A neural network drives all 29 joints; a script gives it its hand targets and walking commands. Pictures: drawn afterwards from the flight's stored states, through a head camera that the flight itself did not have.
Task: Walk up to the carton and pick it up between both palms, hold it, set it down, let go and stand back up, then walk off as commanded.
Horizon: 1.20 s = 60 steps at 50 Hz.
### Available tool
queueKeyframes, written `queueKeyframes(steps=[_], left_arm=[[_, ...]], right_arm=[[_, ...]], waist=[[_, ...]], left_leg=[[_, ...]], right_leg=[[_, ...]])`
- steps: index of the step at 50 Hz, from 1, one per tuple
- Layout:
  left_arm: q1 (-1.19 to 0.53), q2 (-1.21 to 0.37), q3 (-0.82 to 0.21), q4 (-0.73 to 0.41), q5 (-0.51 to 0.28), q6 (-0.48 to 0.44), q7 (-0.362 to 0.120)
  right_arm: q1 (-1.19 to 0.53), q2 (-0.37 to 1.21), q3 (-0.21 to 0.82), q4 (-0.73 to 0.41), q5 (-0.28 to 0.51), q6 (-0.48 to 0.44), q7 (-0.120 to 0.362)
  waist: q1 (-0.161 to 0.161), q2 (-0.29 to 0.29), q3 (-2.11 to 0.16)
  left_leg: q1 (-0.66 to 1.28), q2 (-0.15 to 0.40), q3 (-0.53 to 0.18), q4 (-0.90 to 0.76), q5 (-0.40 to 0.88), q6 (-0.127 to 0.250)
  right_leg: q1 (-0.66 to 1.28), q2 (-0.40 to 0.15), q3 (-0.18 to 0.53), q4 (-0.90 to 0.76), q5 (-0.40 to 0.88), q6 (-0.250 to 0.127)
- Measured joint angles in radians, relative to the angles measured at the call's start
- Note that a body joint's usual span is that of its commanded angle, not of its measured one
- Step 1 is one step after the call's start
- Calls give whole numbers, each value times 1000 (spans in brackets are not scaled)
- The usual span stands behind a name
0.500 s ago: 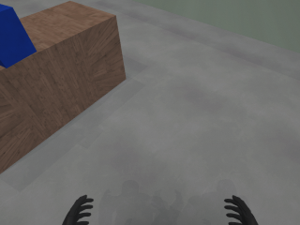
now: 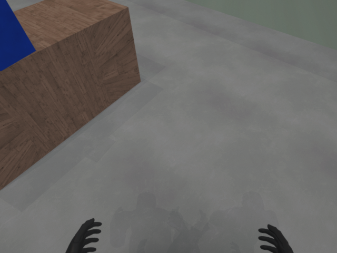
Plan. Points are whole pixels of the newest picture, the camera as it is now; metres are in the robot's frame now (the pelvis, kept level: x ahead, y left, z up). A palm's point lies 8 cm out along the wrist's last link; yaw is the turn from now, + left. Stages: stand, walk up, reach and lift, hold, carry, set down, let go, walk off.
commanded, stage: stand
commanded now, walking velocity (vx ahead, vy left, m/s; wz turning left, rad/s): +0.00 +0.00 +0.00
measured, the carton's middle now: out of the picture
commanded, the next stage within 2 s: walk up in 0.62 s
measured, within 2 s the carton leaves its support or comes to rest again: neither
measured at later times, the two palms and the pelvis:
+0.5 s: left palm out of the picture +0.14 +0.25 -0.09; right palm out of the picture +0.12 -0.24 -0.10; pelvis +0.00 +0.00 +0.00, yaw +0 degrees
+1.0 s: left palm out of the picture +0.09 +0.30 -0.08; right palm out of the picture +0.11 -0.24 -0.10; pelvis -0.01 +0.01 +0.00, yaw +7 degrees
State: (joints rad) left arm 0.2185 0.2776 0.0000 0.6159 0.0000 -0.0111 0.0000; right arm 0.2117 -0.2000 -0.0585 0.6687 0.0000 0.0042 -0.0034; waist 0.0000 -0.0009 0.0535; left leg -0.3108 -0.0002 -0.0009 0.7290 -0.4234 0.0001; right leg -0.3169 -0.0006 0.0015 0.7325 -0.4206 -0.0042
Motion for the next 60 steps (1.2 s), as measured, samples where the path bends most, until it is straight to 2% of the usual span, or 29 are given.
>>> queueKeyframes(steps=[43, 45, 49, 54, 56, 57, 58, 60], left_arm=[[0, 3, 0, 11, 0, -12, 0], [2, 10, 0, 10, 0, -31, 0], [6, 38, 0, 11, 0, -67, 0], [42, 83, 0, 16, 0, -75, 0], [47, 106, 0, 20, 0, -74, 0], [45, 119, 0, 21, 0, -73, 0], [42, 132, 0, 22, 0, -69, 0], [38, 143, 0, 27, 0, -57, 0]], right_arm=[[-12, 0, -8, 39, 0, -11, 2], [1, -8, -15, 40, 0, -6, 34], [52, -50, -32, 40, 0, 21, 86], [67, -110, -72, 39, 0, 25, 116], [69, -122, -84, 39, 0, 23, 119], [73, -125, -87, 38, 0, 12, 117], [78, -125, -85, 39, 0, 1, 112], [107, -125, -74, 40, 0, -8, 100]], waist=[[0, -1, 0], [1, 0, -4], [1, 6, -9], [0, 45, -10], [0, 45, -18], [-1, 37, -17], [-2, 19, -11], [-1, -6, -10]], left_leg=[[0, 0, -1, 1, 21, 1], [-23, 0, -3, 50, -4, 14], [-128, 12, -3, 243, -21, 15], [-171, 74, -4, 246, -53, 15], [-164, 84, -5, 198, -55, 16], [-151, 75, -2, 165, -14, 19], [-145, 49, 6, 175, 1, 25], [-119, 1, 8, 179, -17, 44]], right_leg=[[0, 0, -1, 0, 20, -1], [2, -3, -14, 0, 17, -5], [26, -41, -87, 0, -5, -2], [69, -75, -159, 0, -32, 36], [77, -100, -180, 13, -50, 54], [71, -119, -179, 50, -67, 49], [49, -135, -143, 128, -77, 31], [-9, -123, -59, 310, -84, 16]])
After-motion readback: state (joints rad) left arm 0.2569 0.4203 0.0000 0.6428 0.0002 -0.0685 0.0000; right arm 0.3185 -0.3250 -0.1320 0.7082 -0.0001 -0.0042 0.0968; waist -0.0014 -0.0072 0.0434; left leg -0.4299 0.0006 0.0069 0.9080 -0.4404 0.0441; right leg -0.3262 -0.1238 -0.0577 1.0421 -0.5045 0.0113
